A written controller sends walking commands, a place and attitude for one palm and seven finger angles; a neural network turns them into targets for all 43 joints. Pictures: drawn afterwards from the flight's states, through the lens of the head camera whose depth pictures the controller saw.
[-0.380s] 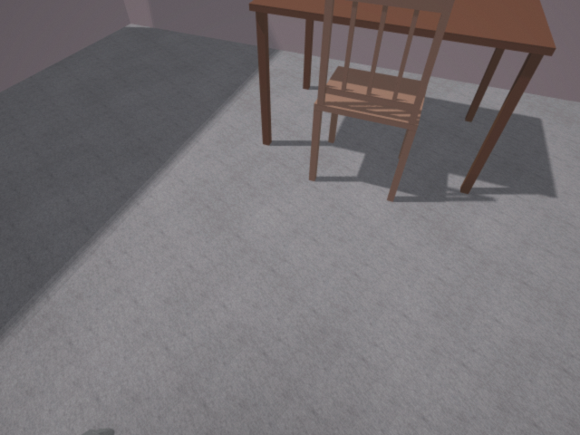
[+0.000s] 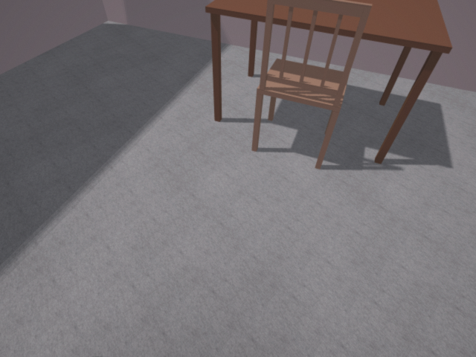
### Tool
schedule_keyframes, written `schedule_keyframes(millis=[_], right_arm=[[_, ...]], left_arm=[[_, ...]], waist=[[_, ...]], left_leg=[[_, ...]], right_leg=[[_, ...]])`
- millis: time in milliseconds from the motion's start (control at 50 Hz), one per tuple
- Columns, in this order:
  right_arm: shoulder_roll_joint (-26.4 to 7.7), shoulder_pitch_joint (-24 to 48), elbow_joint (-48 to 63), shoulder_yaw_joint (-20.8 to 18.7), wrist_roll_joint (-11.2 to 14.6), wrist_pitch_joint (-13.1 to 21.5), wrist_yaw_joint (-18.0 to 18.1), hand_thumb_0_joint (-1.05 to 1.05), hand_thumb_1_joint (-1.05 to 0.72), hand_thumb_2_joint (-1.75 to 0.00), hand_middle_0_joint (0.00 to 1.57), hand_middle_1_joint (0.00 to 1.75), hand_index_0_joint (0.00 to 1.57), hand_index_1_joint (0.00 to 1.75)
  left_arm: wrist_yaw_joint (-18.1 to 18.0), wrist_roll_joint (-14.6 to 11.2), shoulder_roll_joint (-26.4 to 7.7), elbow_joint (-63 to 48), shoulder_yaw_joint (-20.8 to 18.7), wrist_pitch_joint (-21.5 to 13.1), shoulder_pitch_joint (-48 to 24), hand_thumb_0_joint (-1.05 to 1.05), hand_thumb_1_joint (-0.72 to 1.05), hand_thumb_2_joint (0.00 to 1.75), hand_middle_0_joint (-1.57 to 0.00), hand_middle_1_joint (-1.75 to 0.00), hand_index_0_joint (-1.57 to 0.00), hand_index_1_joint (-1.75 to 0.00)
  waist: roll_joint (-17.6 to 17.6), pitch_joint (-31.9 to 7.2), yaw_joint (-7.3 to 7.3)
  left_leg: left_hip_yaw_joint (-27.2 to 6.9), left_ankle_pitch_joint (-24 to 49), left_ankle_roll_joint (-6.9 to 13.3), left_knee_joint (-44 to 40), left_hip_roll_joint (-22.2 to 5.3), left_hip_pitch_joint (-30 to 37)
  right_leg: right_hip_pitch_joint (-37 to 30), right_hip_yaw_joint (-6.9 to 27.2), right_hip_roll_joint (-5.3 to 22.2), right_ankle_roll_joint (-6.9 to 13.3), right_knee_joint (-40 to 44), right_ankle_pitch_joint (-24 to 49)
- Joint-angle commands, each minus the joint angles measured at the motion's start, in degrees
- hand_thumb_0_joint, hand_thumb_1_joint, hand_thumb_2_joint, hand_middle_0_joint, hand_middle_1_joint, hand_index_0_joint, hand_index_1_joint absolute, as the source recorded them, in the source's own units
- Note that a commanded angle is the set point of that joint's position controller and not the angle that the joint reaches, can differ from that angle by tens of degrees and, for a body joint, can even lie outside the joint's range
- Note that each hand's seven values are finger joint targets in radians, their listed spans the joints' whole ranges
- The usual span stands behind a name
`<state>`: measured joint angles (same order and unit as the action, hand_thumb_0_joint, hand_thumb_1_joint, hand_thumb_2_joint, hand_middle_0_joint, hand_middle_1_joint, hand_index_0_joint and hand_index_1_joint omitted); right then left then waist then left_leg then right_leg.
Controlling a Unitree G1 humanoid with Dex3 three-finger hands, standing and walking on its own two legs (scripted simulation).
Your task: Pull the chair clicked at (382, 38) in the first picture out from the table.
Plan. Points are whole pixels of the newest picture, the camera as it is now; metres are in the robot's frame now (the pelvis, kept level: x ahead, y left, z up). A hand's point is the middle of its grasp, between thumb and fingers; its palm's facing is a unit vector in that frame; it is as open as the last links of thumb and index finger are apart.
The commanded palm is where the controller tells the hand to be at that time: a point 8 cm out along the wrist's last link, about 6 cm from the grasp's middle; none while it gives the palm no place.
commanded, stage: stand and wait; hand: left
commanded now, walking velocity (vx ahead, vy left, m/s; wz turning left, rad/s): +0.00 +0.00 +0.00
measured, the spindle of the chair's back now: (307, 49) +1.40 -0.24 -0.08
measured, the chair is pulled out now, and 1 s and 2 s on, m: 0.00 0.00 0.00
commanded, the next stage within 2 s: look at it before walking up in 0.44 s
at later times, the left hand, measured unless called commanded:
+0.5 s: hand out of the picture +0.07 +0.24 -0.15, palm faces -0.04 -0.94 -0.33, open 7.4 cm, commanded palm none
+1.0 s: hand out of the picture +0.07 +0.24 -0.16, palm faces -0.05 -0.95 -0.32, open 7.4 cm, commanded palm none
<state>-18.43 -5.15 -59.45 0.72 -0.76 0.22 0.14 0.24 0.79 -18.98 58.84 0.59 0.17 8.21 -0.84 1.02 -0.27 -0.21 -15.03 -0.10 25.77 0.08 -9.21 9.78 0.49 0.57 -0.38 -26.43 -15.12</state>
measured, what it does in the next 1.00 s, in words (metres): stands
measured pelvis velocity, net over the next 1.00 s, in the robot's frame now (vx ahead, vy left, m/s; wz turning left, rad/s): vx -0.01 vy -0.01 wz -0.02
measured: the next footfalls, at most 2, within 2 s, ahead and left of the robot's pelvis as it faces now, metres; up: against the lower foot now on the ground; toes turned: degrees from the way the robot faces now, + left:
left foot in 1.78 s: +0.28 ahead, +0.11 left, +0.00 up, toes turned -4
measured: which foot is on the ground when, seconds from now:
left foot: down 0.00-1.00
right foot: down 0.00-1.00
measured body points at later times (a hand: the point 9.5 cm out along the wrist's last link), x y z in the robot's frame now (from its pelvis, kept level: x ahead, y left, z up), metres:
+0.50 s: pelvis -0.01 +0.00 +0.00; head +0.00 +0.00 +0.45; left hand +0.07 +0.29 -0.13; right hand +0.06 -0.29 -0.13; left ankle -0.01 +0.12 -0.74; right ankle -0.01 -0.12 -0.74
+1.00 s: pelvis -0.01 -0.01 +0.00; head +0.00 +0.00 +0.45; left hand +0.07 +0.28 -0.13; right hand +0.06 -0.30 -0.13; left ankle -0.01 +0.12 -0.74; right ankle -0.01 -0.12 -0.74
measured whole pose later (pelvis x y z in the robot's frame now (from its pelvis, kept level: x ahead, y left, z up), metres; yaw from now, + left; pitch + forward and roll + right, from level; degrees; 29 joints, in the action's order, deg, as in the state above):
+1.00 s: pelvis -0.01 -0.01 +0.00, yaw -1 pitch -2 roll +0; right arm -18.4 -6.9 -64.0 0.5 -0.4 0.3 0.2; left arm 0.2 0.8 -19.1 62.2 0.4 -0.1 8.8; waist -0.8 1.7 0.0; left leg 0.6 -12.8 -0.7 22.0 -0.7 -7.5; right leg 8.6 1.2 -0.2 0.1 -22.9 -12.6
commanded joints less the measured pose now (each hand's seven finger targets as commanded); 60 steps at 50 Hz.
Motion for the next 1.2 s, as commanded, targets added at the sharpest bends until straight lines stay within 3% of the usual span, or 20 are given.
schedule_keyframes(millis=[0,600,820,1140,1180], right_arm=[[-11.8,2.6,3.5,-2.9,0.1,1.6,0.7,0.00,-0.90,-0.90,0.20,0.30,0.20,0.30],[-11.7,1.1,-0.3,-2.7,0.3,1.6,0.6,0.00,-0.90,-0.90,0.20,0.30,0.20,0.30],[-11.4,0.6,-0.5,-2.7,0.3,1.7,0.7,0.00,-0.90,-0.90,0.20,0.30,0.20,0.30],[-11.2,0.5,-1.0,-2.6,0.3,1.6,0.7,0.00,-0.90,-0.90,0.20,0.30,0.20,0.30],[-4.6,-3.7,-2.6,-1.2,-0.1,0.8,0.5,0.00,-0.90,-0.90,0.20,0.30,0.20,0.30]], left_arm=[[-1.0,-0.2,-11.8,-3.4,-2.6,-1.4,-2.2,0.00,0.90,0.90,-0.20,-0.30,-0.20,-0.30],[-1.0,-0.1,-11.5,-0.5,-2.4,-1.3,-1.7,0.00,0.90,0.90,-0.20,-0.30,-0.20,-0.30],[-1.0,-0.1,-11.3,-0.4,-2.4,-1.5,-1.4,0.00,0.90,0.90,-0.20,-0.30,-0.20,-0.30],[-1.0,-0.1,-11.0,0.2,-2.2,-1.4,-1.0,0.00,0.90,0.90,-0.20,-0.30,-0.20,-0.30],[-1.1,-0.1,-4.6,1.8,-1.0,-0.3,3.0,0.00,0.90,0.90,-0.20,-0.30,-0.20,-0.30]], waist=[[0.7,-4.1,0.01],[0.3,-1.8,-0.03],[0.5,-3.0,0.08],[0.6,-1.7,0.07],[-0.1,-2.4,0.07]], left_leg=[[-4.5,12.1,2.1,-4.0,-6.1,0.9],[-4.6,8.6,1.7,-7.0,-6.7,1.3],[-4.2,10.6,1.5,-6.8,-6.9,2.1],[-4.2,10.3,1.4,-7.7,-7.1,2.5],[-2.5,1.8,0.6,-6.2,-6.6,2.5]], right_leg=[[-1.2,5.2,6.2,2.2,4.4,12.1],[0.0,6.3,6.1,2.0,7.1,8.3],[-1.2,6.4,6.2,2.1,7.0,11.3],[-0.7,6.3,6.1,2.0,7.8,10.9],[-0.2,6.4,5.3,1.5,7.1,0.7]])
